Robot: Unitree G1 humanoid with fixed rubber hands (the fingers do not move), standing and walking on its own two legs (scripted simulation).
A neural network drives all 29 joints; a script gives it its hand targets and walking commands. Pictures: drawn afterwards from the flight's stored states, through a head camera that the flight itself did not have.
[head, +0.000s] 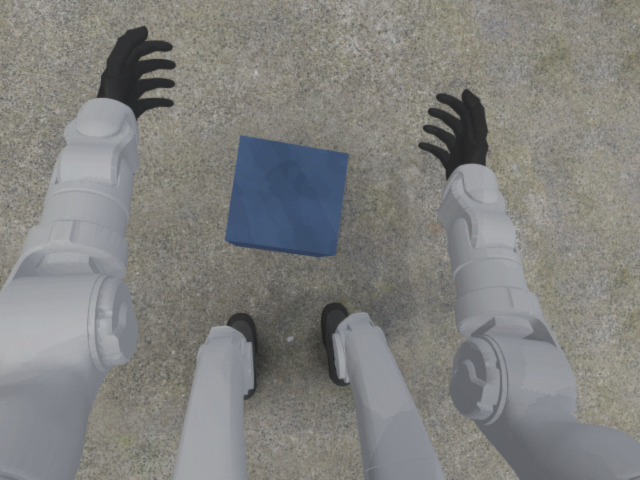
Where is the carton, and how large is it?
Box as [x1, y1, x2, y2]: [225, 135, 348, 256]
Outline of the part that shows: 240,135 225,240 235,245 313,256 334,255 336,249 348,154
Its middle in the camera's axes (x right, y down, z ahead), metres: -0.07 -0.09 +0.85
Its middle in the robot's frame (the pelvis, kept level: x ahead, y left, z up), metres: +0.46 -0.02 -0.52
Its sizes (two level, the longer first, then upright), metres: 0.210 0.200 0.250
